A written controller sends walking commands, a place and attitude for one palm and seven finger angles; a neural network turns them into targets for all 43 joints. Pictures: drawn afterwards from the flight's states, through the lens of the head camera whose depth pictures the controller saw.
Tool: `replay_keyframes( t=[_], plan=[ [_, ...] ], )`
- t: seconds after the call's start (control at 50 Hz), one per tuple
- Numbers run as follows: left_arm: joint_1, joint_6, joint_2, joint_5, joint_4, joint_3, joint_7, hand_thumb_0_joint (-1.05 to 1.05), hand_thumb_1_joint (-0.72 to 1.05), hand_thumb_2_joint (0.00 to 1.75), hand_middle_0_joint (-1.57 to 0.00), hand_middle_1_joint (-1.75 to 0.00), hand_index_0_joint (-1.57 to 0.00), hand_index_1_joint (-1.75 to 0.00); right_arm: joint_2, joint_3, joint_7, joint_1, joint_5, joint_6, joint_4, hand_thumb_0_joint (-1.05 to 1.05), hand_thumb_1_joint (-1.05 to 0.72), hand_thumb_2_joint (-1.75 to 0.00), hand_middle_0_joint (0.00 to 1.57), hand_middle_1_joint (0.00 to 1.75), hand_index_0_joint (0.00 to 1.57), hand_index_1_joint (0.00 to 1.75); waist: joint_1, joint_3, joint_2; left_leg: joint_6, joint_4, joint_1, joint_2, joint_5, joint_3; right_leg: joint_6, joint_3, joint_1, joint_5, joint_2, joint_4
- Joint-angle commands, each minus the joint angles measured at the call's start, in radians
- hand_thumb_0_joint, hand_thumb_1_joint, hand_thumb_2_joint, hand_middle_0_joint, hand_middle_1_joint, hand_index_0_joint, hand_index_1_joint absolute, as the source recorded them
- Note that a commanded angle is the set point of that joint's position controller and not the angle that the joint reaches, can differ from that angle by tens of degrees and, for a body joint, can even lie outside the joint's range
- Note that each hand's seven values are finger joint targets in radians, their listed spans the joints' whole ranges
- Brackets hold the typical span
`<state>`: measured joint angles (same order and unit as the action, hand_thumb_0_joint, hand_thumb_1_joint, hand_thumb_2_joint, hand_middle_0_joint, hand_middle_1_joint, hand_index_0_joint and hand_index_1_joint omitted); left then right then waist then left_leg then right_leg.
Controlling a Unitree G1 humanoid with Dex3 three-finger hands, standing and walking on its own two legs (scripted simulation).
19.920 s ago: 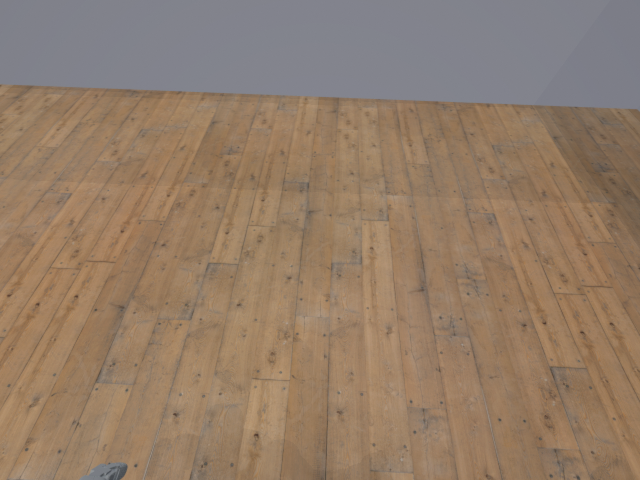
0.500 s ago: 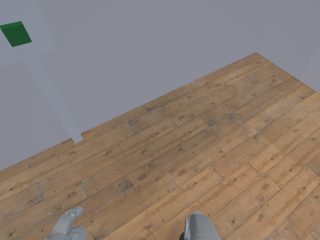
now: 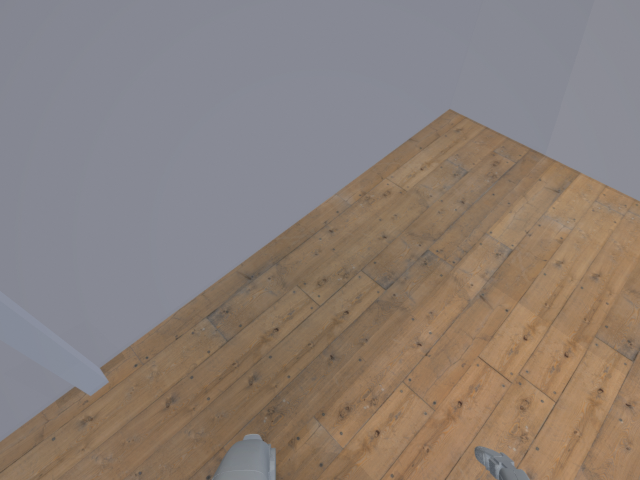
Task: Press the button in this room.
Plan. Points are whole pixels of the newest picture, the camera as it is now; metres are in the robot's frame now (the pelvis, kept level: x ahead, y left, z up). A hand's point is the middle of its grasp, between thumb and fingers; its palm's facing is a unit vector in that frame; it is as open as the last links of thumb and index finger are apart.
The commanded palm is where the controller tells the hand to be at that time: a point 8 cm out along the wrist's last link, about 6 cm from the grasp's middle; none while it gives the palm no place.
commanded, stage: turn to face it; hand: left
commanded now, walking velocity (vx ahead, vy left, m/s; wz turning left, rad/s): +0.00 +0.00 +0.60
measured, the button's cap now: out of the picture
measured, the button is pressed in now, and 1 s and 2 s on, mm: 0 0 0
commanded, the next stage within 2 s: take the last steps up to it in 1.36 s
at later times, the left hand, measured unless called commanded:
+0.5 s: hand out of the picture +0.12 +0.26 -0.17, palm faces +0.24 -0.95 -0.19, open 7.4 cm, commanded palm none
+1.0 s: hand out of the picture +0.03 +0.18 -0.14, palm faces +0.52 -0.81 -0.28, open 7.4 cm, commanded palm none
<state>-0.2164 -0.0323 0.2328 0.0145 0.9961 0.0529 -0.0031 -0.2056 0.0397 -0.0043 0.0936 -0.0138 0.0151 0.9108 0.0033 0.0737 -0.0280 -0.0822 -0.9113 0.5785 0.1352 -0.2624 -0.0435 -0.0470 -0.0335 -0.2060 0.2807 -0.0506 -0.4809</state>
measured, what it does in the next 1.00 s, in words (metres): steps on the spot, turning left: left foot, then right foot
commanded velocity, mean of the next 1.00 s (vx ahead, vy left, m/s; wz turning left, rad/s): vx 0.00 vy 0.00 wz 0.59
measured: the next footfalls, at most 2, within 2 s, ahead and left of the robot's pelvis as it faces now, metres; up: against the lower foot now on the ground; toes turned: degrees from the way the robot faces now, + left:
left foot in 0.10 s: +0.15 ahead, +0.13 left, +0.00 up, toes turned +8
right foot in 0.74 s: +0.14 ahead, -0.11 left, +0.00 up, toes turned +23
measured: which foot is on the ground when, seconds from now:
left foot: up 0.00-0.08, down 0.10-0.72, up 0.74-1.00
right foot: down 0.00-0.12, up 0.14-0.72, down 0.74-1.00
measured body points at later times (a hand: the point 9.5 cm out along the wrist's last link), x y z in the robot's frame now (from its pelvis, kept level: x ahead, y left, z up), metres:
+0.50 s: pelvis +0.07 +0.05 +0.01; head +0.10 +0.08 +0.45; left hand +0.10 +0.31 -0.15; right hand +0.15 -0.20 -0.13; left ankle +0.11 +0.12 -0.74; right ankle +0.09 -0.13 -0.66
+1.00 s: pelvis +0.06 -0.03 +0.01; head +0.11 -0.04 +0.45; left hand +0.00 +0.22 -0.12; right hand +0.25 -0.24 -0.15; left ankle -0.04 +0.10 -0.65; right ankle +0.10 -0.13 -0.74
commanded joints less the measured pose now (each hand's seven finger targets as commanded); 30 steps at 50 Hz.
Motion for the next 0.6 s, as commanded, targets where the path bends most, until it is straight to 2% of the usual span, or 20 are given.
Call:
replay_keyframes(
  t=[0.0,0.02,0.04,0.06,0.08,0.1,0.12,0.16,0.18,0.2,0.24,0.32,0.42,0.5,0.54,0.58],
  plan=[
    [-0.017,-0.028,0.113,0.001,-0.031,0.010,-0.018,0.00,0.90,0.90,-0.20,-0.30,-0.20,-0.30,-0.036,-0.006,-0.002,0.074,0.006,0.013,0.011,0.00,-0.90,-0.90,0.20,0.30,0.20,0.30,-0.009,-0.095,0.168,0.031,0.219,-0.204,-0.053,0.070,-0.015,-0.089,0.096,0.052,-0.561,0.260,0.116],
    [-0.025,-0.023,0.111,-0.001,-0.019,0.005,-0.023,0.00,0.90,0.90,-0.20,-0.30,-0.20,-0.30,-0.038,-0.007,-0.002,0.078,0.004,0.016,0.022,0.00,-0.90,-0.90,0.20,0.30,0.20,0.30,-0.007,-0.090,0.159,0.037,0.303,-0.261,-0.066,0.116,-0.014,-0.066,0.077,0.054,-0.536,0.254,0.092],
    [-0.030,-0.017,0.111,-0.003,-0.011,0.003,-0.027,0.00,0.90,0.90,-0.20,-0.30,-0.20,-0.30,-0.058,-0.004,-0.003,0.116,0.001,0.019,0.039,0.00,-0.90,-0.90,0.20,0.30,0.20,0.30,0.009,-0.096,0.125,0.042,0.392,-0.340,-0.070,0.213,-0.004,-0.037,0.053,0.051,-0.476,0.242,0.044],
    [-0.054,-0.009,0.102,-0.002,-0.005,0.001,-0.029,0.00,0.90,0.90,-0.20,-0.30,-0.20,-0.30,-0.101,0.005,-0.006,0.167,-0.002,0.024,0.054,0.00,-0.90,-0.90,0.20,0.30,0.20,0.30,0.018,-0.124,0.019,0.059,0.436,-0.437,-0.036,0.418,0.048,0.003,0.020,0.021,-0.357,0.206,-0.070],
    [-0.111,-0.003,0.070,-0.008,-0.007,-0.004,-0.032,0.00,0.90,0.90,-0.20,-0.30,-0.20,-0.30,-0.175,0.019,-0.005,0.211,-0.013,0.025,0.059,0.00,-0.90,-0.90,0.20,0.30,0.20,0.30,0.021,-0.171,-0.158,0.141,0.430,-0.580,0.128,0.709,0.221,0.056,-0.046,-0.119,-0.091,0.132,-0.231],
    [-0.142,0.004,0.048,-0.015,-0.012,-0.019,-0.034,0.00,0.90,0.90,-0.20,-0.30,-0.20,-0.30,-0.212,0.022,0.005,0.224,-0.005,0.013,0.059,0.00,-0.90,-0.90,0.20,0.30,0.20,0.30,0.014,-0.208,-0.307,0.245,0.509,-0.606,0.256,0.859,0.396,0.100,-0.054,-0.190,0.360,0.076,-0.430],
    [-0.102,0.017,0.070,-0.011,-0.010,-0.015,-0.040,0.00,0.90,0.90,-0.20,-0.30,-0.20,-0.30,-0.216,0.026,0.017,0.211,-0.003,0.002,0.064,0.00,-0.90,-0.90,0.20,0.30,0.20,0.30,0.027,-0.211,-0.285,0.267,0.563,-0.545,0.251,0.729,0.432,0.104,0.022,-0.204,0.389,0.084,-0.529],
    [-0.019,0.023,0.092,-0.003,-0.023,0.001,-0.026,0.00,0.90,0.90,-0.20,-0.30,-0.20,-0.30,-0.182,0.024,0.018,0.153,-0.006,-0.008,0.046,0.00,-0.90,-0.90,0.20,0.30,0.20,0.30,0.014,-0.112,-0.148,0.279,0.578,-0.455,0.197,0.520,0.396,0.102,0.035,-0.284,0.292,0.121,-0.615],
    [-0.009,0.024,0.085,-0.001,-0.025,0.006,-0.020,0.00,0.90,0.90,-0.20,-0.30,-0.20,-0.30,-0.169,0.024,0.018,0.138,-0.006,-0.007,0.036,0.00,-0.90,-0.90,0.20,0.30,0.20,0.30,0.008,-0.118,-0.098,0.267,0.585,-0.444,0.159,0.482,0.349,0.106,0.041,-0.290,0.233,0.124,-0.622],
    [-0.006,0.026,0.079,0.000,-0.027,0.010,-0.016,0.00,0.90,0.90,-0.20,-0.30,-0.20,-0.30,-0.167,0.025,0.018,0.137,-0.004,-0.005,0.031,0.00,-0.90,-0.90,0.20,0.30,0.20,0.30,0.005,-0.131,-0.078,0.251,0.592,-0.437,0.129,0.460,0.318,0.110,0.037,-0.283,0.187,0.123,-0.625],
    [-0.016,0.035,0.070,0.000,-0.032,0.015,-0.016,0.00,0.90,0.90,-0.20,-0.30,-0.20,-0.30,-0.164,0.032,0.016,0.142,-0.001,-0.003,0.025,0.00,-0.90,-0.90,0.20,0.30,0.20,0.30,0.002,-0.158,-0.077,0.239,0.607,-0.439,0.105,0.417,0.295,0.121,0.037,-0.290,0.127,0.128,-0.627],
    [-0.003,0.046,0.065,0.004,-0.054,0.026,-0.018,0.00,0.90,0.90,-0.20,-0.30,-0.20,-0.30,-0.165,0.048,0.014,0.159,-0.001,-0.006,0.012,0.00,-0.90,-0.90,0.20,0.30,0.20,0.30,0.004,-0.165,-0.068,0.239,0.620,-0.433,0.085,0.332,0.326,0.140,0.046,-0.323,0.074,0.132,-0.624],
    [0.067,0.050,0.067,0.002,-0.096,0.030,-0.020,0.00,0.90,0.90,-0.20,-0.30,-0.20,-0.30,-0.181,0.065,0.013,0.193,-0.004,-0.014,0.007,0.00,-0.90,-0.90,0.20,0.30,0.20,0.30,0.027,-0.152,-0.103,0.253,0.612,-0.423,0.071,0.269,0.403,0.148,0.054,-0.336,0.090,0.120,-0.563],
    [0.122,0.053,0.072,-0.003,-0.129,0.028,-0.022,0.00,0.90,0.90,-0.20,-0.30,-0.20,-0.30,-0.197,0.077,0.012,0.208,-0.010,-0.027,0.004,0.00,-0.90,-0.90,0.20,0.30,0.20,0.30,0.045,-0.137,-0.123,0.265,0.607,-0.397,0.065,0.206,0.482,0.137,0.063,-0.302,0.141,0.096,-0.473],
    [0.119,0.056,0.073,-0.006,-0.140,0.028,-0.024,0.00,0.90,0.90,-0.20,-0.30,-0.20,-0.30,-0.207,0.083,0.012,0.203,-0.011,-0.034,-0.004,0.00,-0.90,-0.90,0.20,0.30,0.20,0.30,0.042,-0.141,-0.135,0.264,0.613,-0.372,0.057,0.147,0.522,0.128,0.067,-0.260,0.156,0.078,-0.418],
    [0.097,0.057,0.074,-0.009,-0.149,0.027,-0.025,0.00,0.90,0.90,-0.20,-0.30,-0.20,-0.30,-0.213,0.087,0.011,0.191,-0.013,-0.040,-0.016,0.00,-0.90,-0.90,0.20,0.30,0.20,0.30,0.035,-0.153,-0.142,0.263,0.605,-0.362,0.048,0.152,0.558,0.119,0.069,-0.209,0.168,0.058,-0.338]
  ],
)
